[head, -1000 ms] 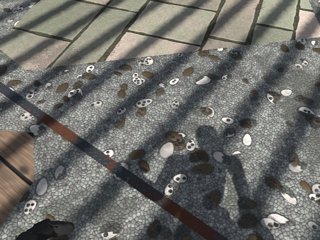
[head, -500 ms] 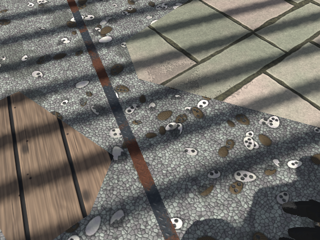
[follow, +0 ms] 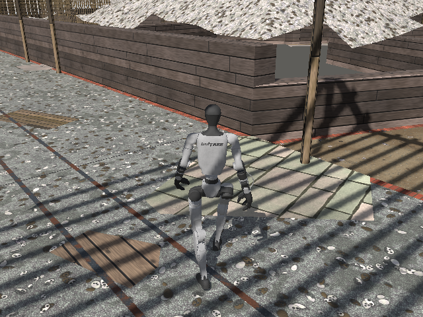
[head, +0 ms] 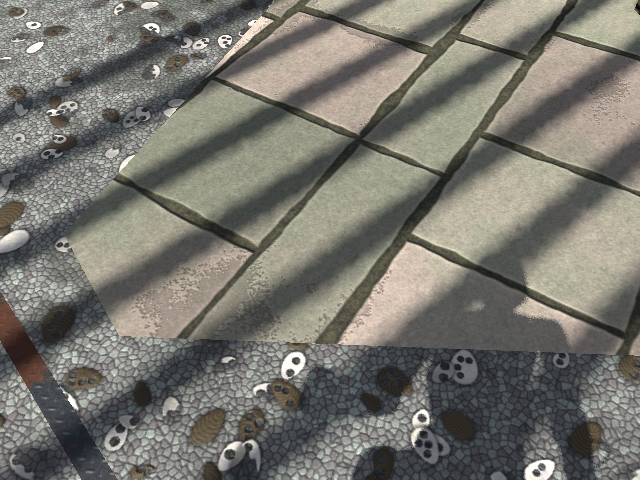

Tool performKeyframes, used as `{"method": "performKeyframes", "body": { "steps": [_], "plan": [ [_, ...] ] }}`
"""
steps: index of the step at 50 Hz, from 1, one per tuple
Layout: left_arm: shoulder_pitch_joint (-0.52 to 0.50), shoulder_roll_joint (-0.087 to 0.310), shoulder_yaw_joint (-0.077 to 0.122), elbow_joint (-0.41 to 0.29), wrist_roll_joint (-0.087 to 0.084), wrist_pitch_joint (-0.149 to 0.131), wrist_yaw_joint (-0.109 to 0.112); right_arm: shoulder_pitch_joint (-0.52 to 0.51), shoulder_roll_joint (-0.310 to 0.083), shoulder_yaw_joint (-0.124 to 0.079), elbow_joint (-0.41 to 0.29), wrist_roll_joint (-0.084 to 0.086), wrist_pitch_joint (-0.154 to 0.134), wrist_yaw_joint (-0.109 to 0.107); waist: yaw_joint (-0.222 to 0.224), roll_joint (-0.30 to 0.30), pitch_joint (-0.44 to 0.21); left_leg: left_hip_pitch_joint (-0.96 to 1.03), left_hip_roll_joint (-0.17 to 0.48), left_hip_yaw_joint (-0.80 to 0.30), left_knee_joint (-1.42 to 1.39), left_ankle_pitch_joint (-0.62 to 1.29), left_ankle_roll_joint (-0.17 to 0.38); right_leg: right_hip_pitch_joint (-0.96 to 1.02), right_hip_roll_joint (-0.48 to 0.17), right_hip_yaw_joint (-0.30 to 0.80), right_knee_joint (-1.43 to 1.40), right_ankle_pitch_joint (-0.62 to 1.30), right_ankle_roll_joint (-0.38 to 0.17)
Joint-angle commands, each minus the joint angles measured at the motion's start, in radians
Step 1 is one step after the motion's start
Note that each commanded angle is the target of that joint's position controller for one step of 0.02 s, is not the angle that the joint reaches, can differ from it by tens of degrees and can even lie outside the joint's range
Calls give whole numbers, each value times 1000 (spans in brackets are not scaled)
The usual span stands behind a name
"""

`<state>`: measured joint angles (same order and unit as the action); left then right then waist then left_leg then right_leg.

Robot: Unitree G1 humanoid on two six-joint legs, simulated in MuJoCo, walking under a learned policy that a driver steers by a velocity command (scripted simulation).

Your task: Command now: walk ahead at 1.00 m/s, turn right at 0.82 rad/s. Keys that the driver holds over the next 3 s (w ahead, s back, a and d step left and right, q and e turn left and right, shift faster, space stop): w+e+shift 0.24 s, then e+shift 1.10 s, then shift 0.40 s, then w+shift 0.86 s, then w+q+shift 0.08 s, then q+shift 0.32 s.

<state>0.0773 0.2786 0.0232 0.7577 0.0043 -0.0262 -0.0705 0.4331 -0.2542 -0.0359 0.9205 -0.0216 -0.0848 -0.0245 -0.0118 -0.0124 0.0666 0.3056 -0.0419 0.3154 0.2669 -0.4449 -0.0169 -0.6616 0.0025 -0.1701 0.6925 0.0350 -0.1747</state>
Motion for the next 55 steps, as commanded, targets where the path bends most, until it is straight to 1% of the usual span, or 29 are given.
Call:
{"method": "performKeyframes", "body": {
  "steps": [1,2,3,4,5,6,9,13,17,18,20,21,22,23,24,25,26,27,30,36,42,43,44,45,46,47,49,51,55],
  "plan": [
    [590,193,84,111,0,10,33,-216,-262,-63,-134,-19,30,-16,351,103,-241,-355,259,-64,744,1419,67,726,98,59,-16,-218,-79],
    [537,219,113,106,-30,27,52,-270,-182,-50,-139,-16,25,8,325,-100,-145,-596,52,-84,1172,513,48,790,47,205,-106,-278,-114],
    [395,322,119,65,16,33,49,-133,-45,-6,-250,-13,-1,24,69,-285,-198,-1037,-47,-222,1464,-60,-13,979,-155,719,-151,-148,-297],
    [375,327,131,27,16,31,53,-175,-78,9,-290,-13,-31,21,122,-146,-322,-1163,-17,-401,1463,-27,5,1050,-253,1017,-398,-468,-373],
    [371,239,114,41,21,24,65,-239,-127,6,-287,-15,-50,22,102,31,-153,-1186,49,-421,1328,47,16,884,-252,1001,-501,-565,-290],
    [348,186,98,61,18,13,68,-271,-129,7,-294,-18,-49,23,46,108,-63,-1121,98,-420,1188,95,12,722,-210,897,-499,-502,-229],
    [284,155,77,44,0,-33,76,-255,-111,24,-280,-57,18,27,-33,106,6,-938,166,-390,995,105,-33,405,-65,643,-505,-293,-173],
    [331,176,85,43,-6,-55,68,-473,-77,46,-375,-36,28,44,38,53,67,-891,150,-307,629,346,-62,311,26,531,-516,63,-126],
    [439,188,100,78,-19,-24,67,-542,-52,60,-407,-16,10,36,131,-23,-33,-796,5,-250,349,548,-17,483,75,484,-325,549,14],
    [439,184,100,78,-16,-19,71,-536,-56,59,-411,-13,6,29,131,-43,-54,-728,-25,-259,292,556,-7,490,83,499,-283,565,41],
    [369,210,109,53,-9,-23,81,-408,-126,33,-385,-9,-1,4,52,-76,-127,-504,-58,-323,207,577,5,473,94,563,-107,556,98],
    [288,233,116,24,-8,-30,81,-256,-176,13,-343,-3,-9,-7,-47,-64,-187,-353,-21,-365,149,657,16,447,114,566,78,477,119],
    [236,190,106,-7,-20,-36,80,-63,-226,-7,-284,-14,-19,-14,-135,-31,-274,-153,106,-432,147,800,38,369,145,504,322,210,145],
    [276,61,77,-41,-28,-27,91,41,-262,-12,-267,-31,-21,-14,-114,156,-375,71,415,-615,327,1375,69,164,228,356,664,-769,145],
    [470,103,72,-76,-67,-11,111,-2,-254,-21,-292,-36,-10,4,-8,259,-621,214,661,-882,367,1470,236,55,177,343,892,-749,167],
    [415,168,80,-45,-19,3,111,-147,-187,-23,-344,-17,3,-5,-17,155,-605,59,569,-855,266,1147,260,60,99,305,854,-557,164],
    [317,181,88,-55,2,19,96,-208,-90,6,-350,-13,10,-9,-16,103,-441,-102,459,-696,213,957,233,38,72,275,785,-480,179],
    [283,165,89,-61,16,34,78,-224,-57,19,-334,-20,19,-11,2,77,-336,-206,400,-608,173,852,210,21,47,260,745,-464,195],
    [248,100,74,-100,29,86,42,-194,-108,2,-283,0,24,-9,32,135,-174,-463,370,-437,84,883,207,85,1,230,632,-461,206],
    [133,78,53,-191,18,110,21,-276,-153,-24,-288,-9,30,4,79,160,-153,-621,371,-204,49,649,156,231,-64,168,295,-224,164],
    [-7,112,67,-250,3,110,12,-193,-222,-63,-293,4,85,27,3,174,-94,-538,422,-113,170,392,71,336,-13,60,5,-367,134],
    [24,113,72,-241,10,100,17,-171,-227,-68,-289,10,99,29,14,139,-102,-536,412,-86,260,358,45,389,2,60,-75,-360,120],
    [127,142,86,-204,26,84,32,-119,-220,-72,-279,9,112,35,50,10,-139,-603,369,-51,467,265,0,522,-16,171,-189,-288,90],
    [154,278,111,-208,22,71,57,-79,-144,-55,-317,0,124,44,12,-303,-108,-846,245,-6,780,-233,-69,598,-269,568,-281,125,15],
    [206,353,143,-235,6,66,62,-166,-150,-46,-386,-10,142,33,87,-295,-188,-1020,111,-216,930,-310,-104,636,-362,796,-321,297,-163],
    [226,307,137,-215,4,66,65,-222,-169,-48,-385,-9,144,23,98,-172,-190,-1043,143,-300,961,-223,-100,653,-322,705,-324,233,-161],
    [100,234,115,-216,12,79,79,-241,-153,-45,-368,8,126,9,27,-128,-105,-987,157,-333,872,-40,-80,534,-194,558,-335,95,-90],
    [52,182,98,-228,6,81,77,-211,-165,-51,-342,-10,130,5,5,-116,-125,-910,128,-331,846,20,-68,479,-143,518,-326,142,-72],
    [122,209,111,-194,14,69,58,-245,-121,-35,-345,2,137,7,25,-45,-168,-867,73,-361,701,25,-47,489,-128,586,-308,113,-78]
  ]
}}
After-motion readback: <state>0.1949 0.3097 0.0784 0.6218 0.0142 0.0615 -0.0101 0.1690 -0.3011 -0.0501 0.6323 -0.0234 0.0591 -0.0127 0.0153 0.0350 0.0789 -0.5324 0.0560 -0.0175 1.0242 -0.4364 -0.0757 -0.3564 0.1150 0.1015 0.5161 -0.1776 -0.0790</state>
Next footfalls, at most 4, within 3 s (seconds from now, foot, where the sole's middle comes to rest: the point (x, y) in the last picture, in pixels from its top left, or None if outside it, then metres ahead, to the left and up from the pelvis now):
0.04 right None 0.23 -0.03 -0.74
0.44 left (341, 375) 0.68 -0.01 -0.74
0.88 right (446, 438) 0.54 -0.22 -0.74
1.30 left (401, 360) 0.71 -0.14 -0.74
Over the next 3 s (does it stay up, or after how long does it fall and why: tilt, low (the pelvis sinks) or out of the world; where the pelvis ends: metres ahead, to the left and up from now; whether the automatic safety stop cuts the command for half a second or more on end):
stays up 0.65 -0.84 0.02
